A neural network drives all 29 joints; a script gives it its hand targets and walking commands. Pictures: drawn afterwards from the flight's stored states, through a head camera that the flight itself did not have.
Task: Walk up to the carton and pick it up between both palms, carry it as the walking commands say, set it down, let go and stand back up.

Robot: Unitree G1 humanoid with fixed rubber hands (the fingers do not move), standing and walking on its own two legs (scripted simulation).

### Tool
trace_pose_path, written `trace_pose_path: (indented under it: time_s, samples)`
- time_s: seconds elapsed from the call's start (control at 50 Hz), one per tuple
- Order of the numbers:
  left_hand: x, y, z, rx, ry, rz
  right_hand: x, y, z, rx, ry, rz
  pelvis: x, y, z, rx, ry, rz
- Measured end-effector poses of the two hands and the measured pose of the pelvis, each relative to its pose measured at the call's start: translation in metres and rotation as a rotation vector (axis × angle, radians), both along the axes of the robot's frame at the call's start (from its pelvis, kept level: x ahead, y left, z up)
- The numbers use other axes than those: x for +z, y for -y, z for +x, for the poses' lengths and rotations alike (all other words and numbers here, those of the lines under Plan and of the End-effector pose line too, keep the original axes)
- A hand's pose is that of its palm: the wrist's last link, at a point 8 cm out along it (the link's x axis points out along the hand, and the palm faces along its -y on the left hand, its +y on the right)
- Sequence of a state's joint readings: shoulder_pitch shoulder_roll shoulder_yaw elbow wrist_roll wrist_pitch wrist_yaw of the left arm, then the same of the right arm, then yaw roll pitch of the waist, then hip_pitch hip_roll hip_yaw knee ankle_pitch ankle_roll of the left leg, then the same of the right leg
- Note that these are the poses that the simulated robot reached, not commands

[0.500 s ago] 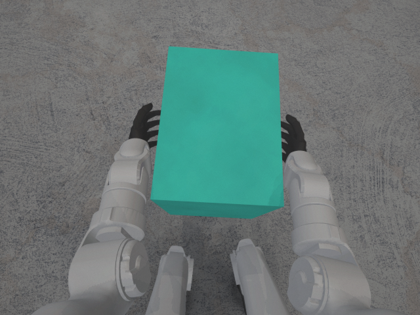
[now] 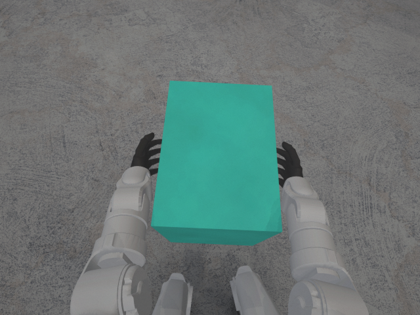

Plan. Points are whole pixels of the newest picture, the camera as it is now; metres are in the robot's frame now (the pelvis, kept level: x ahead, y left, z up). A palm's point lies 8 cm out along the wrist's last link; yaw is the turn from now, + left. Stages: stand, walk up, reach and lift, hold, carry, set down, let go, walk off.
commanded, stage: reach and lift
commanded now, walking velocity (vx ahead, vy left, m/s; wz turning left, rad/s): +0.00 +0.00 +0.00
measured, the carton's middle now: (215, 172) +0.43 -0.03 -0.11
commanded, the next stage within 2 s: none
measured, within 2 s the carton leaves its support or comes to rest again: neither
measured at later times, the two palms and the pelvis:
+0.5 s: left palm (132, 166) +0.39 +0.13 +0.03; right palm (306, 175) +0.35 -0.17 +0.03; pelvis +0.02 +0.00 +0.06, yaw +0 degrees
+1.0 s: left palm (120, 159) +0.37 +0.13 +0.09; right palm (327, 170) +0.33 -0.17 +0.10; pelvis +0.03 +0.00 +0.10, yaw +0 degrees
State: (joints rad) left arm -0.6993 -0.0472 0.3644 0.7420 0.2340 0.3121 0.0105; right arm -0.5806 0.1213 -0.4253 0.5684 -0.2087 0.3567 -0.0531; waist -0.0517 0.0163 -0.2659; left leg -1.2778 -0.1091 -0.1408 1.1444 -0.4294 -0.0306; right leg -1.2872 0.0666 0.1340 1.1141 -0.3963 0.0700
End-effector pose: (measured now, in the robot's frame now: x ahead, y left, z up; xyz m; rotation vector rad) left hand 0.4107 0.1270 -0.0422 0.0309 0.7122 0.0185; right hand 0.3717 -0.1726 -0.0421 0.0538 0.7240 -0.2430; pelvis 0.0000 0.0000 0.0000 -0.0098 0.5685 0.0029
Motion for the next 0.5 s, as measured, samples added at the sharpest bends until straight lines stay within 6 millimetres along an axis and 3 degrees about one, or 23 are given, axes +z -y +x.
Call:
trace_pose_path:
  time_s: [0.5]
  samples:
    - [0.07, 0.0, -0.022, -0.001, -0.004, 0.01, 0.07, 0.001, -0.019, 0.02, -0.005, -0.01, 0.06, 0.004, 0.018, -0.006, 0.164, 0.014]
